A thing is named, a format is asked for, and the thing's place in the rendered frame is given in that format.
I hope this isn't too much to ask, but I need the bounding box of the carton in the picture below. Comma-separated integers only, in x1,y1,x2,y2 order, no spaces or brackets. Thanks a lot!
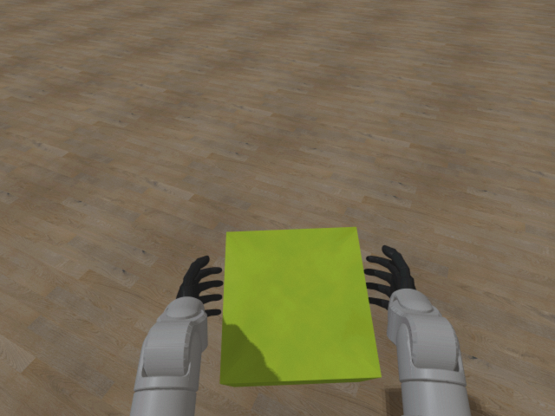
219,227,382,387

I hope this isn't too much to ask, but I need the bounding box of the robot right forearm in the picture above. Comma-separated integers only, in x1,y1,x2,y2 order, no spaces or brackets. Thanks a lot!
387,289,471,416

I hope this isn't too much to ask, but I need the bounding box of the robot left forearm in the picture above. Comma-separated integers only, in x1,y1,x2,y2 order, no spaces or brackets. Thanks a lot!
130,296,208,416

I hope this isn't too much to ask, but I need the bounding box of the robot right hand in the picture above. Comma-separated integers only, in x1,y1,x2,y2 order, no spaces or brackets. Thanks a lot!
364,245,416,310

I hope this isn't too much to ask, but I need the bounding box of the robot left hand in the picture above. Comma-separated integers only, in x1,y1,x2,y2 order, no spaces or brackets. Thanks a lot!
176,256,223,317

